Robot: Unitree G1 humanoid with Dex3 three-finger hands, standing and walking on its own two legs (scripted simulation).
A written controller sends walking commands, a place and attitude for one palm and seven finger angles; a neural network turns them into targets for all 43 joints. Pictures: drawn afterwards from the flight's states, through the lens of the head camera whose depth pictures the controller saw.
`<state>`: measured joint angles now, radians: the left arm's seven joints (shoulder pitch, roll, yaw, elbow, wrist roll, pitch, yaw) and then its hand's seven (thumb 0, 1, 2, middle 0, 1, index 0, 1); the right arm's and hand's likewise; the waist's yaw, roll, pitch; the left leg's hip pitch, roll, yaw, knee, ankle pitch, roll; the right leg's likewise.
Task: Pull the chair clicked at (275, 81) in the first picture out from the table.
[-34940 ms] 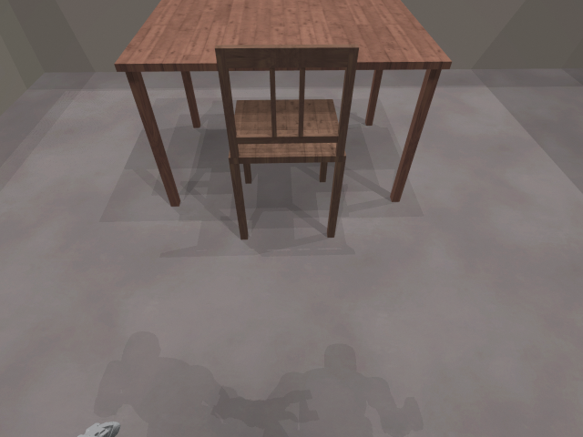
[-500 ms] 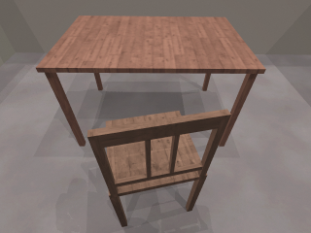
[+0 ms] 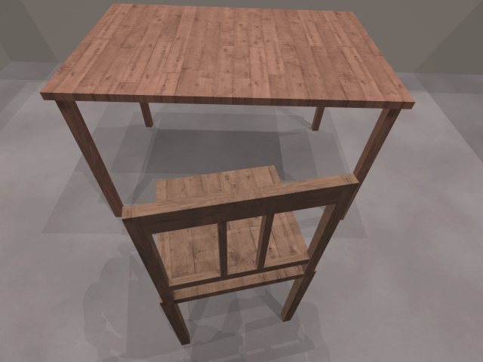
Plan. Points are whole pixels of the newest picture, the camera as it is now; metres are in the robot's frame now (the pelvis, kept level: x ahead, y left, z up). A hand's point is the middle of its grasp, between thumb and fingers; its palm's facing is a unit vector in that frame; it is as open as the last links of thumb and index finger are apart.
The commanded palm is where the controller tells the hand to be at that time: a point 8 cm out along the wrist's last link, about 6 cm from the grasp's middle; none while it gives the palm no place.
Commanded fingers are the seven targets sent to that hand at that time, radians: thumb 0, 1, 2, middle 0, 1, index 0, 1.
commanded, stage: look again from close up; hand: left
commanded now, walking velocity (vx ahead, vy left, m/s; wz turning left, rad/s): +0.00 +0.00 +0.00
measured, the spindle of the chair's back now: (222, 248) +0.36 +0.06 -0.10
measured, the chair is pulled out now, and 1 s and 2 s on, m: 0.31 0.31 0.31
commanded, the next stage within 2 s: shuffle to correct the standing spot in 0.34 s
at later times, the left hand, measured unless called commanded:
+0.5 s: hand out of the picture +0.02 +0.17 -0.17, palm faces +0.01 -0.98 -0.19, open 7.4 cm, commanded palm none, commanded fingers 0.00 0.90 0.90 -0.20 -0.30 -0.20 -0.30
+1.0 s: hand out of the picture -0.03 +0.14 -0.19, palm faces +0.18 -0.96 -0.20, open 7.4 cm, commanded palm none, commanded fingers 0.00 0.90 0.90 -0.20 -0.30 -0.20 -0.30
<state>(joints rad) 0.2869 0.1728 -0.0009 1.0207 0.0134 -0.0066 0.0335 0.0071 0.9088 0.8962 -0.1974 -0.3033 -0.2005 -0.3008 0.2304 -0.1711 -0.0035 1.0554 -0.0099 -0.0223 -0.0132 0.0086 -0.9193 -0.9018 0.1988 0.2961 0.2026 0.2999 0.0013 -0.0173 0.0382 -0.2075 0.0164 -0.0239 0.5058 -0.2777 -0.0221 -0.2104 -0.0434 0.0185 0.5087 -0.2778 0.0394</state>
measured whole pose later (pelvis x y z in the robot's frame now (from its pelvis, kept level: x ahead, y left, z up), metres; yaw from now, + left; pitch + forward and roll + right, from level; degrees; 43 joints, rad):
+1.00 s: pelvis -0.04 -0.05 -0.02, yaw +11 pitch +0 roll -2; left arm 0.28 0.20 0.03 0.93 0.03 0.05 0.03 0.01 0.91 0.90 -0.20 -0.30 -0.20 -0.30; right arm 0.25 -0.18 -0.05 1.00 -0.01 0.03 -0.02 0.01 -0.91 -0.90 0.20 0.30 0.20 0.30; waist -0.02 -0.03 0.04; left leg -0.36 0.03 0.00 0.77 -0.39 0.01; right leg -0.31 -0.03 -0.19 0.64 -0.32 -0.05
